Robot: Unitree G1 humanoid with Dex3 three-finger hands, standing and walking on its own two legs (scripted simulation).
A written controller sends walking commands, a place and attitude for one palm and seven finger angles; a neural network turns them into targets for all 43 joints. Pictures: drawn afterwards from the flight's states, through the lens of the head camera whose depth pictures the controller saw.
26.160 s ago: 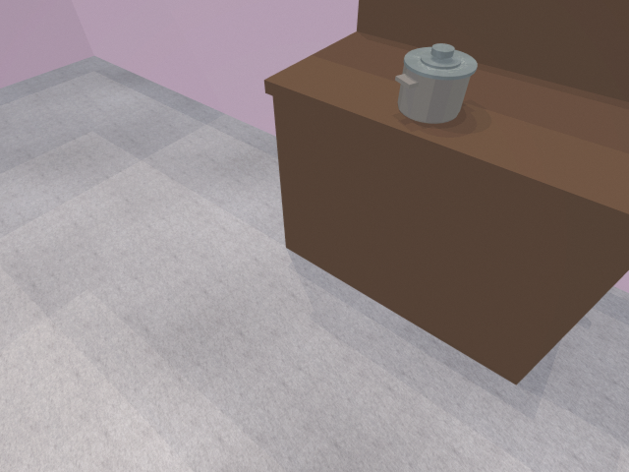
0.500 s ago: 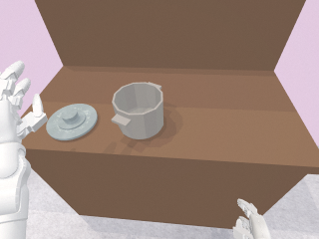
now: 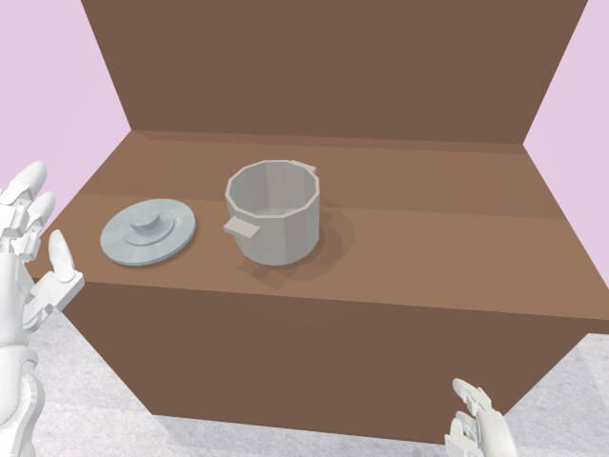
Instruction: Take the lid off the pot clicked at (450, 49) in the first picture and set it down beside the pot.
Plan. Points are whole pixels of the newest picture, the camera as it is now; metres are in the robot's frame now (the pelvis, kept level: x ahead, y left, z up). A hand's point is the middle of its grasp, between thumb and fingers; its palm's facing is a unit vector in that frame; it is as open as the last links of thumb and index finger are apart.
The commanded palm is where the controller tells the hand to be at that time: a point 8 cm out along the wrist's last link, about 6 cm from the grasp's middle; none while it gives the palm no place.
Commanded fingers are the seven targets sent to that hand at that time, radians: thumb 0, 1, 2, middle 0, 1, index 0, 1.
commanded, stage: draw the hand back to the body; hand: left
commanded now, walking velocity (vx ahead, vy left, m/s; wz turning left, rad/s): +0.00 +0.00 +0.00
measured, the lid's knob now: (144, 219) +0.48 +0.35 +0.02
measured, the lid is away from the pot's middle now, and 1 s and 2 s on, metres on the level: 0.24 0.24 0.24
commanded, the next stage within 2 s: step back with the hand held close in 0.32 s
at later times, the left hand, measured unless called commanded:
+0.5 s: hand (61, 300) +0.19 +0.24 +0.20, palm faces +0.45 -0.81 -0.38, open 7.4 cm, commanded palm +0.13 +0.28 +0.20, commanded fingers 0.00 0.90 0.90 -0.20 -0.30 -0.20 -0.30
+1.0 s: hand (17, 369) +0.13 +0.25 +0.19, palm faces +0.41 -0.80 -0.45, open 7.4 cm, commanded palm +0.07 +0.30 +0.20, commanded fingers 0.00 0.90 0.90 -0.20 -0.30 -0.20 -0.30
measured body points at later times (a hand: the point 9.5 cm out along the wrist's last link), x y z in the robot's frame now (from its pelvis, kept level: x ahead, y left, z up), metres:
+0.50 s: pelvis +0.00 +0.00 +0.00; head -0.01 -0.01 +0.45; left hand +0.16 +0.29 +0.22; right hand +0.21 -0.21 -0.08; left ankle -0.03 +0.12 -0.74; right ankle +0.01 -0.15 -0.74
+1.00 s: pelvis -0.06 +0.02 -0.02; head -0.05 +0.03 +0.43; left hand +0.10 +0.29 +0.22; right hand +0.11 -0.21 -0.09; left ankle -0.03 +0.12 -0.74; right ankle +0.01 -0.15 -0.74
